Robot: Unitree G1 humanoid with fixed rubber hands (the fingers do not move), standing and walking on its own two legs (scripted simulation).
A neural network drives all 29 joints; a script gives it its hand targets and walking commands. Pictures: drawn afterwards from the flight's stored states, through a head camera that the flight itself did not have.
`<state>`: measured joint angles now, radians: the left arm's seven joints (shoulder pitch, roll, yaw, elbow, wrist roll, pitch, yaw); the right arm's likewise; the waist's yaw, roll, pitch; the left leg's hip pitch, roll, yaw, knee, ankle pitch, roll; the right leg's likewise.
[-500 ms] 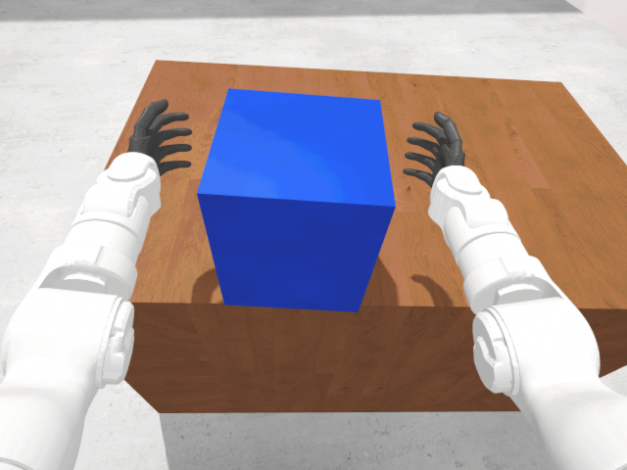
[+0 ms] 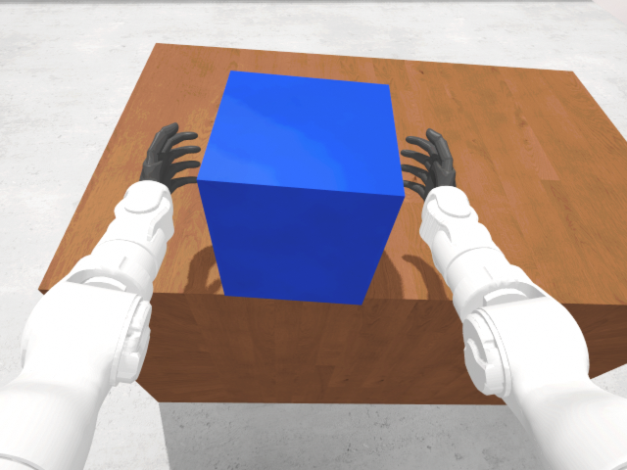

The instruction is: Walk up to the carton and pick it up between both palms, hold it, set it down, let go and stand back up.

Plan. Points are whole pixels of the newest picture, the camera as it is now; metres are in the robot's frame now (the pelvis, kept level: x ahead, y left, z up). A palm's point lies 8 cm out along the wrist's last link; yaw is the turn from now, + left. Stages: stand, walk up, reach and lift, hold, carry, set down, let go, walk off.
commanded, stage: reach and lift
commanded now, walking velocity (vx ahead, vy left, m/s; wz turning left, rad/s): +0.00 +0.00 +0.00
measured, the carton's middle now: (301, 197) +0.46 +0.02 +0.06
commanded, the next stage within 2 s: none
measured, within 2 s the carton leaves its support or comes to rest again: leaves its support in 2.00 s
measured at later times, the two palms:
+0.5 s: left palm (186, 178) +0.45 +0.17 +0.10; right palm (417, 189) +0.44 -0.13 +0.11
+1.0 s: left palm (185, 183) +0.44 +0.17 +0.10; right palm (416, 203) +0.43 -0.13 +0.10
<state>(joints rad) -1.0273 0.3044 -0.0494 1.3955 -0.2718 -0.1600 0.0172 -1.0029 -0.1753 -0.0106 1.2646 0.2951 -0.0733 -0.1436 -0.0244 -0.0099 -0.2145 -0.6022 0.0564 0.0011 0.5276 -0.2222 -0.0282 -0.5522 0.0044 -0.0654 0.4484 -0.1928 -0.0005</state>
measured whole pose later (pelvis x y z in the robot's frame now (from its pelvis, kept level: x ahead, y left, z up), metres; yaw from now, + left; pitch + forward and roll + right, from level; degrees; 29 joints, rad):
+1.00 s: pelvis +0.03 +0.01 +0.02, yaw -1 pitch +4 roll -1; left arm -0.82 0.00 0.49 0.94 0.34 -0.01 -0.03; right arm -0.76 0.13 -0.59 0.89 -0.39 -0.15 -0.08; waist 0.01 -0.03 0.01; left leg -0.20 0.03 0.05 0.35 -0.21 -0.01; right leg -0.17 -0.02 -0.02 0.28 -0.18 0.02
